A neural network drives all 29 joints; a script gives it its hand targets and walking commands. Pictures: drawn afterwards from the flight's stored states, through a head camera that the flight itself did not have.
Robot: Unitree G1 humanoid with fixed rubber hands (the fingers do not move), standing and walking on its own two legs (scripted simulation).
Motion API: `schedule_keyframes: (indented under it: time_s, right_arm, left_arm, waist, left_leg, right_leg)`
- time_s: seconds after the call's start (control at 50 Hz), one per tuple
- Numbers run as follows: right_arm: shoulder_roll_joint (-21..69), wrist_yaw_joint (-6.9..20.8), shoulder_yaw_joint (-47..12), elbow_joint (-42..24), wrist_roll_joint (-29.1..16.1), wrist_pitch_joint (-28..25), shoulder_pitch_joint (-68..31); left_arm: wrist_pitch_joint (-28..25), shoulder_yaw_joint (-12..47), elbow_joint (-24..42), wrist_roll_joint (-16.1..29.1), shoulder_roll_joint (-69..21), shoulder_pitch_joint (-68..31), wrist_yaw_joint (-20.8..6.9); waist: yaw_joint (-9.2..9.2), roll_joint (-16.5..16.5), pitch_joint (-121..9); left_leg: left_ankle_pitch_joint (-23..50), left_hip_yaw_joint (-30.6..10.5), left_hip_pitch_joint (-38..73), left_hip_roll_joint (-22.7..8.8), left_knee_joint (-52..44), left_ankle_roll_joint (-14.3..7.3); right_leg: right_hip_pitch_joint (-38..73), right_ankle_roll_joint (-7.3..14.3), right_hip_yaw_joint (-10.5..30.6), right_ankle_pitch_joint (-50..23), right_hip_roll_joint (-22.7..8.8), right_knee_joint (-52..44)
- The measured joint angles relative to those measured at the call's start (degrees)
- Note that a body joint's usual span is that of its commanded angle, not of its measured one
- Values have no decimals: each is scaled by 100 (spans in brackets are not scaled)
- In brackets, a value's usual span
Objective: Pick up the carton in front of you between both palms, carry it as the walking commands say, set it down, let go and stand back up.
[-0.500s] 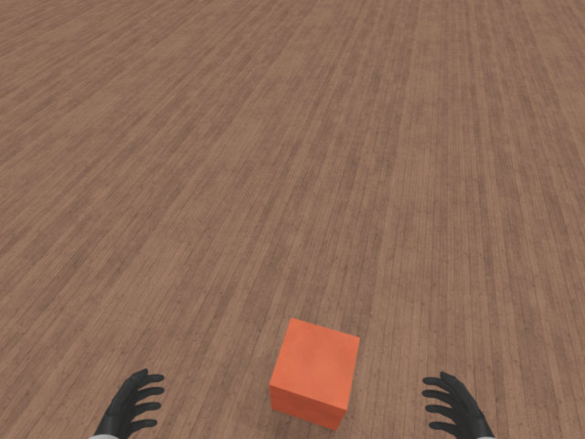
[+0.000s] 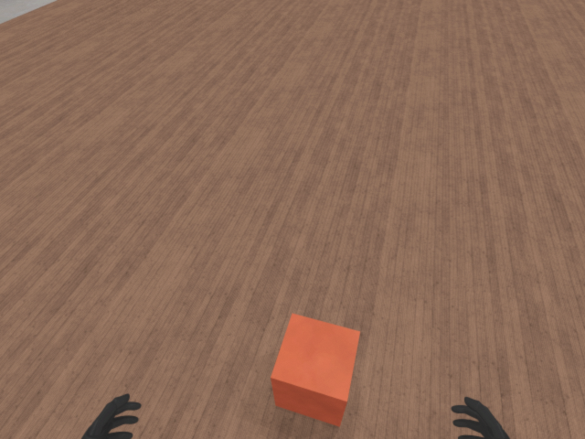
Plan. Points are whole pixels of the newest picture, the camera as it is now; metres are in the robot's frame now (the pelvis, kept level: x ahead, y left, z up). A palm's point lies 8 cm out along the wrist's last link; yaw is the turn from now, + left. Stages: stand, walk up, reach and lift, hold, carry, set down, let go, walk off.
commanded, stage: stand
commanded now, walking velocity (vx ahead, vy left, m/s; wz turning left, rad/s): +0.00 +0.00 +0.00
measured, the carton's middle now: (316, 370) +0.46 -0.05 -0.64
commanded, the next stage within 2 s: none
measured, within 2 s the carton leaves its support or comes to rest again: neither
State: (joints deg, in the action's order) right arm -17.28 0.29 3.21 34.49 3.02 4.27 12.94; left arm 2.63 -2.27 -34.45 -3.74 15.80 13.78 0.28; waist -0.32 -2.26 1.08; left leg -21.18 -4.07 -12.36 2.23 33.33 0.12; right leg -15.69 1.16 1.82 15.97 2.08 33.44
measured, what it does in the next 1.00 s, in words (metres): stands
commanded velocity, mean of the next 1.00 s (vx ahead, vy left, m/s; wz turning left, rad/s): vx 0.00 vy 0.00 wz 0.00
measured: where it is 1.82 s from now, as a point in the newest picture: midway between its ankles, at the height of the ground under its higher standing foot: outside the picture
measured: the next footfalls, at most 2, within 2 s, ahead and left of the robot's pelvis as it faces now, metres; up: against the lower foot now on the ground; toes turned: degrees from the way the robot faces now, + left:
none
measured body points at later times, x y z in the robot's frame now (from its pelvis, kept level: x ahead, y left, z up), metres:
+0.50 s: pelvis +0.06 +0.00 +0.01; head +0.07 -0.02 +0.46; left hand +0.17 +0.30 -0.09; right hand +0.20 -0.30 -0.10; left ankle -0.01 +0.13 -0.73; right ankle +0.03 -0.10 -0.73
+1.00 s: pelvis +0.02 +0.01 +0.01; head +0.01 -0.01 +0.46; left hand +0.12 +0.32 -0.09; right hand +0.14 -0.29 -0.10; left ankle -0.01 +0.13 -0.73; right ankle +0.03 -0.10 -0.73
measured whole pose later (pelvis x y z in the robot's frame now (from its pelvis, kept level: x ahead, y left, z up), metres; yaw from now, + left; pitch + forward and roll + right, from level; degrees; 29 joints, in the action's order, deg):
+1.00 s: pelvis +0.02 +0.01 +0.01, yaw +2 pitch -3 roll +0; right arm -21.7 -1.5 0.0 52.4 1.7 -1.1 9.6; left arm -0.2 -1.7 -52.2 -1.5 19.8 9.4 0.6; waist 0.5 -2.1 0.7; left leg -14.6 -5.7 -5.4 2.4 22.9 -0.4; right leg -8.2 1.0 0.5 12.5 1.3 23.4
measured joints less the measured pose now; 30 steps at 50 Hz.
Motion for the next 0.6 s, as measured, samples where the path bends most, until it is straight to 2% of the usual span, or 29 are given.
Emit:
schedule_keyframes:
  time_s: [0.06,0.2,0.6]
  right_arm:
    - [-157,-13,48,240,7,-203,82]
    - [-289,-61,-18,630,-32,-374,79]
    - [-368,-241,-259,1251,-128,-454,-372]
  left_arm:
    - [-119,-98,-183,7,225,106,4]
    - [-255,-108,-492,92,309,76,10]
    - [-219,-17,-1208,208,315,-346,135]
  waist:
    - [18,-102,-30]
    - [43,-173,-155]
    - [95,13,-80]
  left_leg:
    - [245,-81,-37,-47,-27,21]
    - [103,-211,99,-106,-148,78]
    - [143,-221,504,-91,-610,0]
  right_leg:
    - [-17,58,-84,40,44,7]
    - [176,115,-204,148,90,-180]
    - [618,54,-198,97,49,-692]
